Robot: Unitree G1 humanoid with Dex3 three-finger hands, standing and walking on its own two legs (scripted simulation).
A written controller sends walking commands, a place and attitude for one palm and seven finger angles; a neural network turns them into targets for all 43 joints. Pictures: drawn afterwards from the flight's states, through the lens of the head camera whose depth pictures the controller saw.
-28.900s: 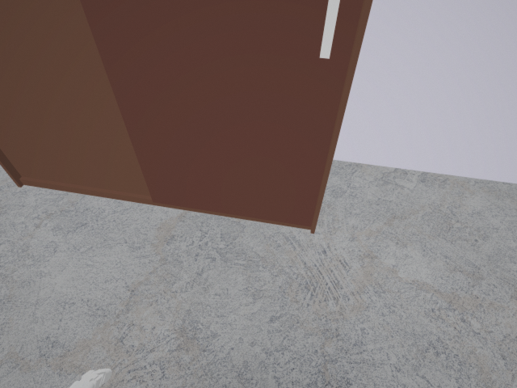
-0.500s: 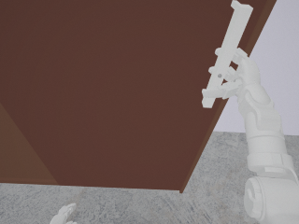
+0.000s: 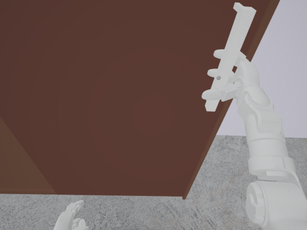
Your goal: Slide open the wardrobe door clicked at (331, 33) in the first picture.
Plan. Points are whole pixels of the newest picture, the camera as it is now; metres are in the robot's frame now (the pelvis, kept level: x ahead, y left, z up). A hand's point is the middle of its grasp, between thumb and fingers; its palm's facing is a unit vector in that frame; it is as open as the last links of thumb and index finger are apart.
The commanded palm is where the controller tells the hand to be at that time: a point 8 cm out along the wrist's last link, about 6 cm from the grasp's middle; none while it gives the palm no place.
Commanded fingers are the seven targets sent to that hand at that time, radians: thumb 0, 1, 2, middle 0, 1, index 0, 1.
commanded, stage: slide the fingers in behind the handle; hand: right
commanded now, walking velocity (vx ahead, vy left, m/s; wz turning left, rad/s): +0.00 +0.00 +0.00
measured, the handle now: (222, 63) +0.48 -0.13 +0.24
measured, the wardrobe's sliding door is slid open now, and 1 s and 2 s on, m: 0.00 0.00 0.00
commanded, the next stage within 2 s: grip the handle and tug to test in 0.22 s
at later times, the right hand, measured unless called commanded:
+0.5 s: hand (222, 79) +0.42 -0.12 +0.23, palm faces -0.05 +1.00 +0.01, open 13.4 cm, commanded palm +0.40 -0.17 +0.23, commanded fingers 0.00 0.03 -0.50 0.35 1.27 0.35 1.27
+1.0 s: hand (220, 78) +0.42 -0.11 +0.23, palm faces -0.04 +1.00 +0.00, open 6.4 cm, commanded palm +0.39 -0.16 +0.23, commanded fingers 0.00 -0.90 -0.90 0.45 1.40 0.45 1.40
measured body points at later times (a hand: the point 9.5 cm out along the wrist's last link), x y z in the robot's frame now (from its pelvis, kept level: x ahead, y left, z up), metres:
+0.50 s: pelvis +0.00 -0.01 +0.00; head -0.02 +0.01 +0.45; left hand +0.14 +0.24 -0.10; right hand +0.42 -0.17 +0.23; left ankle -0.04 +0.09 -0.74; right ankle +0.02 -0.12 -0.74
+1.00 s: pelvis +0.01 -0.01 +0.00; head -0.02 +0.01 +0.45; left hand +0.15 +0.24 -0.10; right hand +0.42 -0.17 +0.24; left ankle -0.04 +0.09 -0.74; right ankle +0.02 -0.12 -0.74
